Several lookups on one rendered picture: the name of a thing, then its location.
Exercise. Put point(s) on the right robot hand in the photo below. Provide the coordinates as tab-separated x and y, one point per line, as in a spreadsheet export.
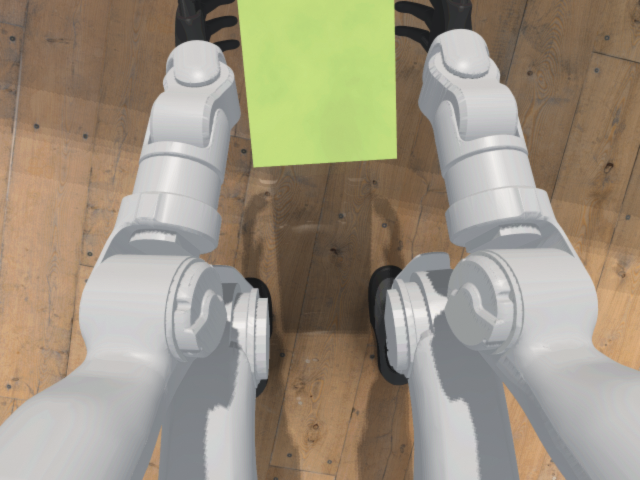
445	16

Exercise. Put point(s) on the robot left foot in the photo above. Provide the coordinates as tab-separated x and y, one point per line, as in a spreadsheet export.
263	293

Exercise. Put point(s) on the robot left forearm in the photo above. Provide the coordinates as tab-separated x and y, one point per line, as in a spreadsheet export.
173	208

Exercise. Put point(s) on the left robot upper arm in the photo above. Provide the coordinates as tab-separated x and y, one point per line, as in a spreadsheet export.
144	320

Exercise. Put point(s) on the left robot hand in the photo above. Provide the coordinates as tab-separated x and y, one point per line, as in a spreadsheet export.
190	22

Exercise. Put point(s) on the robot right forearm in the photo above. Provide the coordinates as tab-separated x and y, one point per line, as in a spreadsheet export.
493	199

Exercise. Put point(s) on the right robot thigh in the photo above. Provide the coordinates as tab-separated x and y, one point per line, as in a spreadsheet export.
461	423

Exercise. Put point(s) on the right robot upper arm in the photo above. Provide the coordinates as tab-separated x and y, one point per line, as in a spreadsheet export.
531	314

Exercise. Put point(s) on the carton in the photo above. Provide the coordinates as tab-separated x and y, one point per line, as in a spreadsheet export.
320	80

